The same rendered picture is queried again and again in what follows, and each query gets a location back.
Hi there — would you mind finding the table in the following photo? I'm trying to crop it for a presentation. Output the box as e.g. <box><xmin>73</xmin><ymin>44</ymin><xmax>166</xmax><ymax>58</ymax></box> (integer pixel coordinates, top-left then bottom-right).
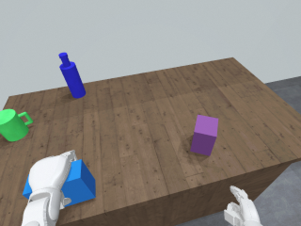
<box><xmin>0</xmin><ymin>57</ymin><xmax>301</xmax><ymax>226</ymax></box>

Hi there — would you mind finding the robot left forearm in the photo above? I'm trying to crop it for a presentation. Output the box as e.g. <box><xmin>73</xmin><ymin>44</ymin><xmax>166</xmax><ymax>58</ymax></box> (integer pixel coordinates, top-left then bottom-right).
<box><xmin>21</xmin><ymin>187</ymin><xmax>62</xmax><ymax>226</ymax></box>

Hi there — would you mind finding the robot right hand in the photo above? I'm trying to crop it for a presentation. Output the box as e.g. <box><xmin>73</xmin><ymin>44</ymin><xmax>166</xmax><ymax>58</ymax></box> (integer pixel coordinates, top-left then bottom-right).
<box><xmin>224</xmin><ymin>186</ymin><xmax>261</xmax><ymax>226</ymax></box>

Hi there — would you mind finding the sponge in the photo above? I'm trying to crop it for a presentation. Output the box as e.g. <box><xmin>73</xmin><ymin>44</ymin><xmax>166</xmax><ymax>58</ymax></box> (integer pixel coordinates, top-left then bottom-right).
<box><xmin>23</xmin><ymin>159</ymin><xmax>96</xmax><ymax>207</ymax></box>

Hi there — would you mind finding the robot left hand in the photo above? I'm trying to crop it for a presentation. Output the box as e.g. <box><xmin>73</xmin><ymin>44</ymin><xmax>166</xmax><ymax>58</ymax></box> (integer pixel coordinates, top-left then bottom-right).
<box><xmin>28</xmin><ymin>150</ymin><xmax>78</xmax><ymax>210</ymax></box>

